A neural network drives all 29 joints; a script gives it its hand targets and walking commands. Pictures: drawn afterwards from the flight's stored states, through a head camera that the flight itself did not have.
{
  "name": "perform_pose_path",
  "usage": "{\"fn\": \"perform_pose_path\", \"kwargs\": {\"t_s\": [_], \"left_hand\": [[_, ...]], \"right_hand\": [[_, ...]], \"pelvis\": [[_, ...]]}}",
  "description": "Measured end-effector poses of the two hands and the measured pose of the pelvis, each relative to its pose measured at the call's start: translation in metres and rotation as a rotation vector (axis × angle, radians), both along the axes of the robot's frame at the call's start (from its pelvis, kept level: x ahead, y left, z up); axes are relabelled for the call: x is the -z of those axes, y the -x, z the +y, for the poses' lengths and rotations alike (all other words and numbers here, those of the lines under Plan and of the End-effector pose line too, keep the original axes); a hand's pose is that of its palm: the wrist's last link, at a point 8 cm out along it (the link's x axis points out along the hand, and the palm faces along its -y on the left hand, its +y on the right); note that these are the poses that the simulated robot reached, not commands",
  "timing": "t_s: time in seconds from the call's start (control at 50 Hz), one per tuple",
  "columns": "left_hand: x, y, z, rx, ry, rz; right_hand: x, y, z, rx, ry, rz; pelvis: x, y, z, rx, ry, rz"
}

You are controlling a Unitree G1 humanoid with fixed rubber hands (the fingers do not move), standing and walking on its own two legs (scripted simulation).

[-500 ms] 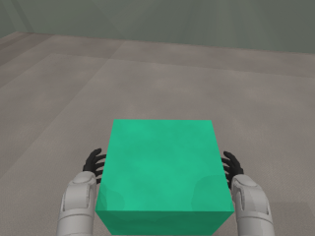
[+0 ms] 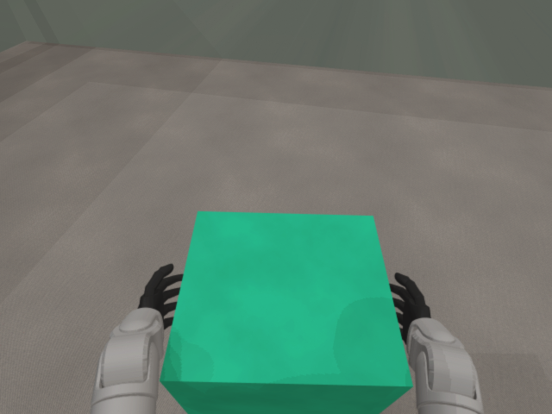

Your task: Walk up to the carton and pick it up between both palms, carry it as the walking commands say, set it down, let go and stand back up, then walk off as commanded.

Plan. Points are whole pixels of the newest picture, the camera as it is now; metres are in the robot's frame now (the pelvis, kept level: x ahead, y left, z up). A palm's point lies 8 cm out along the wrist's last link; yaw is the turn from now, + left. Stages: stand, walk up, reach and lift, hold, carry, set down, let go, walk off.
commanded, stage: carry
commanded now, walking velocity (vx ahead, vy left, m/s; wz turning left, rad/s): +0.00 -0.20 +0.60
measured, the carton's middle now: (282, 316) +0.29 -0.01 -0.03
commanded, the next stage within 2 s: none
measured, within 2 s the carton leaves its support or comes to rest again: neither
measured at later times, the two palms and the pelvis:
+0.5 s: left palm out of the picture +0.13 +0.19 +0.02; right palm (406, 334) +0.23 -0.17 +0.03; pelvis -0.03 -0.04 -0.06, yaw +14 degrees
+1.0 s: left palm out of the picture +0.04 +0.14 +0.07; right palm (417, 316) +0.23 -0.18 +0.08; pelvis -0.06 -0.12 -0.03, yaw +33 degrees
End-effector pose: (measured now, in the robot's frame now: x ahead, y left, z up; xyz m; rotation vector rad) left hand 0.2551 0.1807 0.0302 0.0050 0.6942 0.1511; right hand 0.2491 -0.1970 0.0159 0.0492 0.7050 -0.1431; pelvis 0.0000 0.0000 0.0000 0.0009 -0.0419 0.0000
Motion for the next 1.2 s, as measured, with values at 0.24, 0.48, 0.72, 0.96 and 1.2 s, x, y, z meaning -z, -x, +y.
{"fn": "perform_pose_path", "kwargs": {"t_s": [0.24,0.48,0.72,0.96,1.2], "left_hand": [[-0.028,0.024,-0.008,-0.085,0.068,-0.162],[0.005,0.114,0.008,-0.313,0.123,-0.045],[-0.007,0.172,-0.022,-0.480,0.171,0.004],[-0.050,0.208,-0.041,-0.589,0.078,-0.167],[-0.002,0.273,-0.070,-0.804,0.164,0.035]], "right_hand": [[-0.047,-0.002,-0.007,-0.029,0.004,-0.157],[-0.023,0.017,0.020,-0.174,-0.025,-0.027],[-0.010,0.048,-0.002,-0.200,-0.111,0.067],[-0.065,0.019,0.008,-0.460,-0.052,-0.120],[-0.015,0.030,0.014,-0.590,-0.024,0.118]], "pelvis": [[0.035,0.008,-0.028,-0.070,0.039,0.053],[0.058,0.028,-0.039,-0.245,0.054,0.062],[0.031,0.055,-0.085,-0.351,0.058,0.115],[0.027,0.055,-0.119,-0.552,0.053,0.092],[0.027,0.055,-0.171,-0.689,0.053,0.097]]}}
